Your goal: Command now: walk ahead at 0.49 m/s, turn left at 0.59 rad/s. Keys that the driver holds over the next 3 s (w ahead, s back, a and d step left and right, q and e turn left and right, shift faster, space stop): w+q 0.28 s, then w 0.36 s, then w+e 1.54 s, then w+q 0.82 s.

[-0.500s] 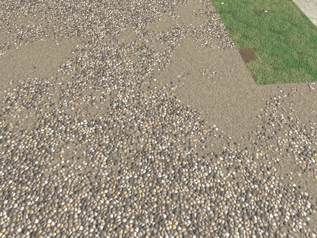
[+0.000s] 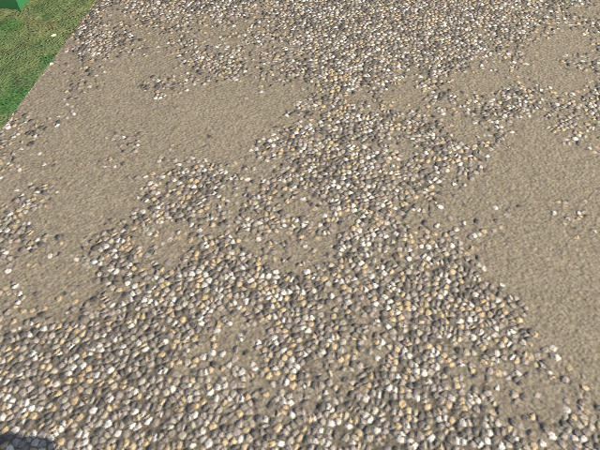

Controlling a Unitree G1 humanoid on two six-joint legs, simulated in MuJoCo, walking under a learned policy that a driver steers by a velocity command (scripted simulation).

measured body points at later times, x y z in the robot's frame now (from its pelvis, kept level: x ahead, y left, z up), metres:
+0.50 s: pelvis +0.26 +0.09 -0.01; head +0.30 +0.12 +0.44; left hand +0.27 +0.38 -0.14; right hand +0.48 -0.12 -0.10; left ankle +0.30 +0.18 -0.74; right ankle +0.18 -0.09 -0.63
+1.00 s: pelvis +0.55 +0.11 -0.02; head +0.59 +0.11 +0.43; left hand +0.70 +0.39 -0.12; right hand +0.64 -0.16 -0.15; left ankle +0.33 +0.19 -0.68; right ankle +0.67 +0.05 -0.74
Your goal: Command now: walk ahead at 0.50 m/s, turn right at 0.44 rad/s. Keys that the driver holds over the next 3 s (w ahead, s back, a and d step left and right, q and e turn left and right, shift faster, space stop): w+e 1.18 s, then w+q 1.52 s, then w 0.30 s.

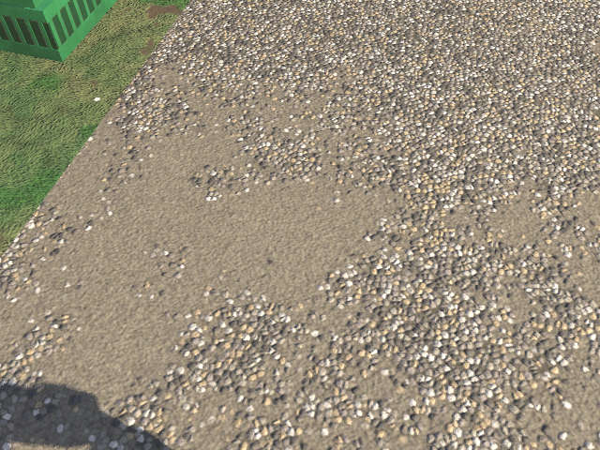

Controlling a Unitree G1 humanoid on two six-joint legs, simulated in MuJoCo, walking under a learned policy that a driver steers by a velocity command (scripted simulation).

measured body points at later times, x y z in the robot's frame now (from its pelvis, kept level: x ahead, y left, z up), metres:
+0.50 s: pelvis +0.29 +0.01 +0.01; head +0.32 +0.01 +0.46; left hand +0.42 +0.27 -0.11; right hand +0.43 -0.29 -0.05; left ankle +0.40 +0.10 -0.71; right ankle +0.12 -0.07 -0.67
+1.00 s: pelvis +0.51 -0.13 +0.00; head +0.55 -0.16 +0.45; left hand +0.84 -0.06 -0.07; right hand +0.37 -0.39 -0.13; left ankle +0.42 +0.09 -0.66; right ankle +0.55 -0.25 -0.72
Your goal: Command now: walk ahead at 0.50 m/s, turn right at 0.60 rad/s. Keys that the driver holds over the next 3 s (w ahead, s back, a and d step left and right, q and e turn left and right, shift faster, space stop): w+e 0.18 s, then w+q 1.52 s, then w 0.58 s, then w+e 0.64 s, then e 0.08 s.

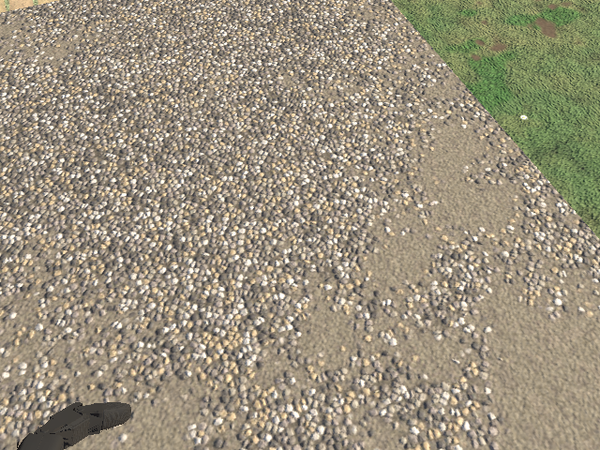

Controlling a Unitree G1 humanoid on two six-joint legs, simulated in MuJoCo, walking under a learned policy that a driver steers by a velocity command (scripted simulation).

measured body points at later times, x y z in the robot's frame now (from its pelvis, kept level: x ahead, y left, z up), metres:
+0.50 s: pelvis +0.29 +0.03 +0.01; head +0.32 +0.03 +0.46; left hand +0.37 +0.32 -0.11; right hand +0.48 -0.24 -0.07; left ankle +0.41 +0.11 -0.71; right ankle +0.11 -0.08 -0.69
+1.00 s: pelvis +0.58 +0.01 +0.01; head +0.60 +0.02 +0.46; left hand +0.77 +0.29 -0.04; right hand +0.65 -0.27 -0.11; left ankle +0.41 +0.11 -0.70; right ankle +0.70 -0.08 -0.71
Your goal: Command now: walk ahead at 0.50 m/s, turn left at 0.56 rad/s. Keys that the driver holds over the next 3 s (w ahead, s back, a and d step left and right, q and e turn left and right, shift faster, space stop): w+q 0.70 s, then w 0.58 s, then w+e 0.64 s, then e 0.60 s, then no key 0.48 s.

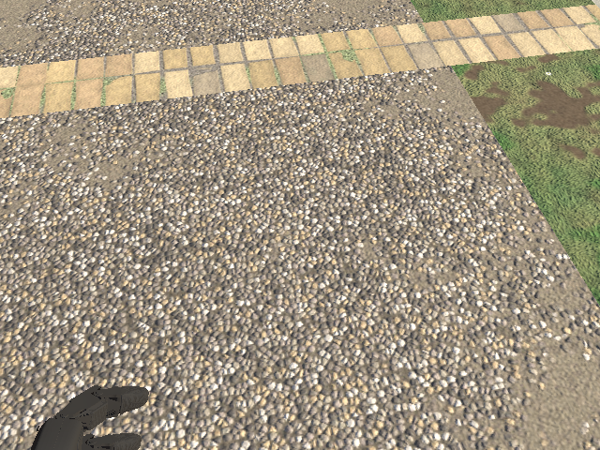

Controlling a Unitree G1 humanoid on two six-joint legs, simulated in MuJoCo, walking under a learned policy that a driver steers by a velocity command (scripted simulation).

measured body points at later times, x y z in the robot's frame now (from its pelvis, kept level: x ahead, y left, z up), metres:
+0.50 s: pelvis +0.25 +0.06 -0.01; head +0.29 +0.08 +0.44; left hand +0.18 +0.35 -0.14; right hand +0.55 -0.10 -0.07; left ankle +0.34 +0.18 -0.73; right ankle +0.11 -0.12 -0.71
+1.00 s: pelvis +0.54 +0.14 +0.00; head +0.55 +0.16 +0.45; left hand +0.61 +0.46 -0.07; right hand +0.71 -0.10 -0.12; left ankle +0.35 +0.18 -0.72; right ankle +0.69 +0.11 -0.73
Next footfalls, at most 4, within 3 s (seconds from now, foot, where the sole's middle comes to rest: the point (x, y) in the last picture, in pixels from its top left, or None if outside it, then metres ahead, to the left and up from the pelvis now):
0.48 left None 0.38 0.19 -0.76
0.98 right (237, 352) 0.72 0.12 -0.76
1.50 left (93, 317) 0.84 0.48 -0.76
2.00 right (170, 209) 1.19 0.31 -0.76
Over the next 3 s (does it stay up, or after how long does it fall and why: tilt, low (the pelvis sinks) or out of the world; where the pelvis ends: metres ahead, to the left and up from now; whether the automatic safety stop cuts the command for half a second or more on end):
stays up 1.16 0.39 0.01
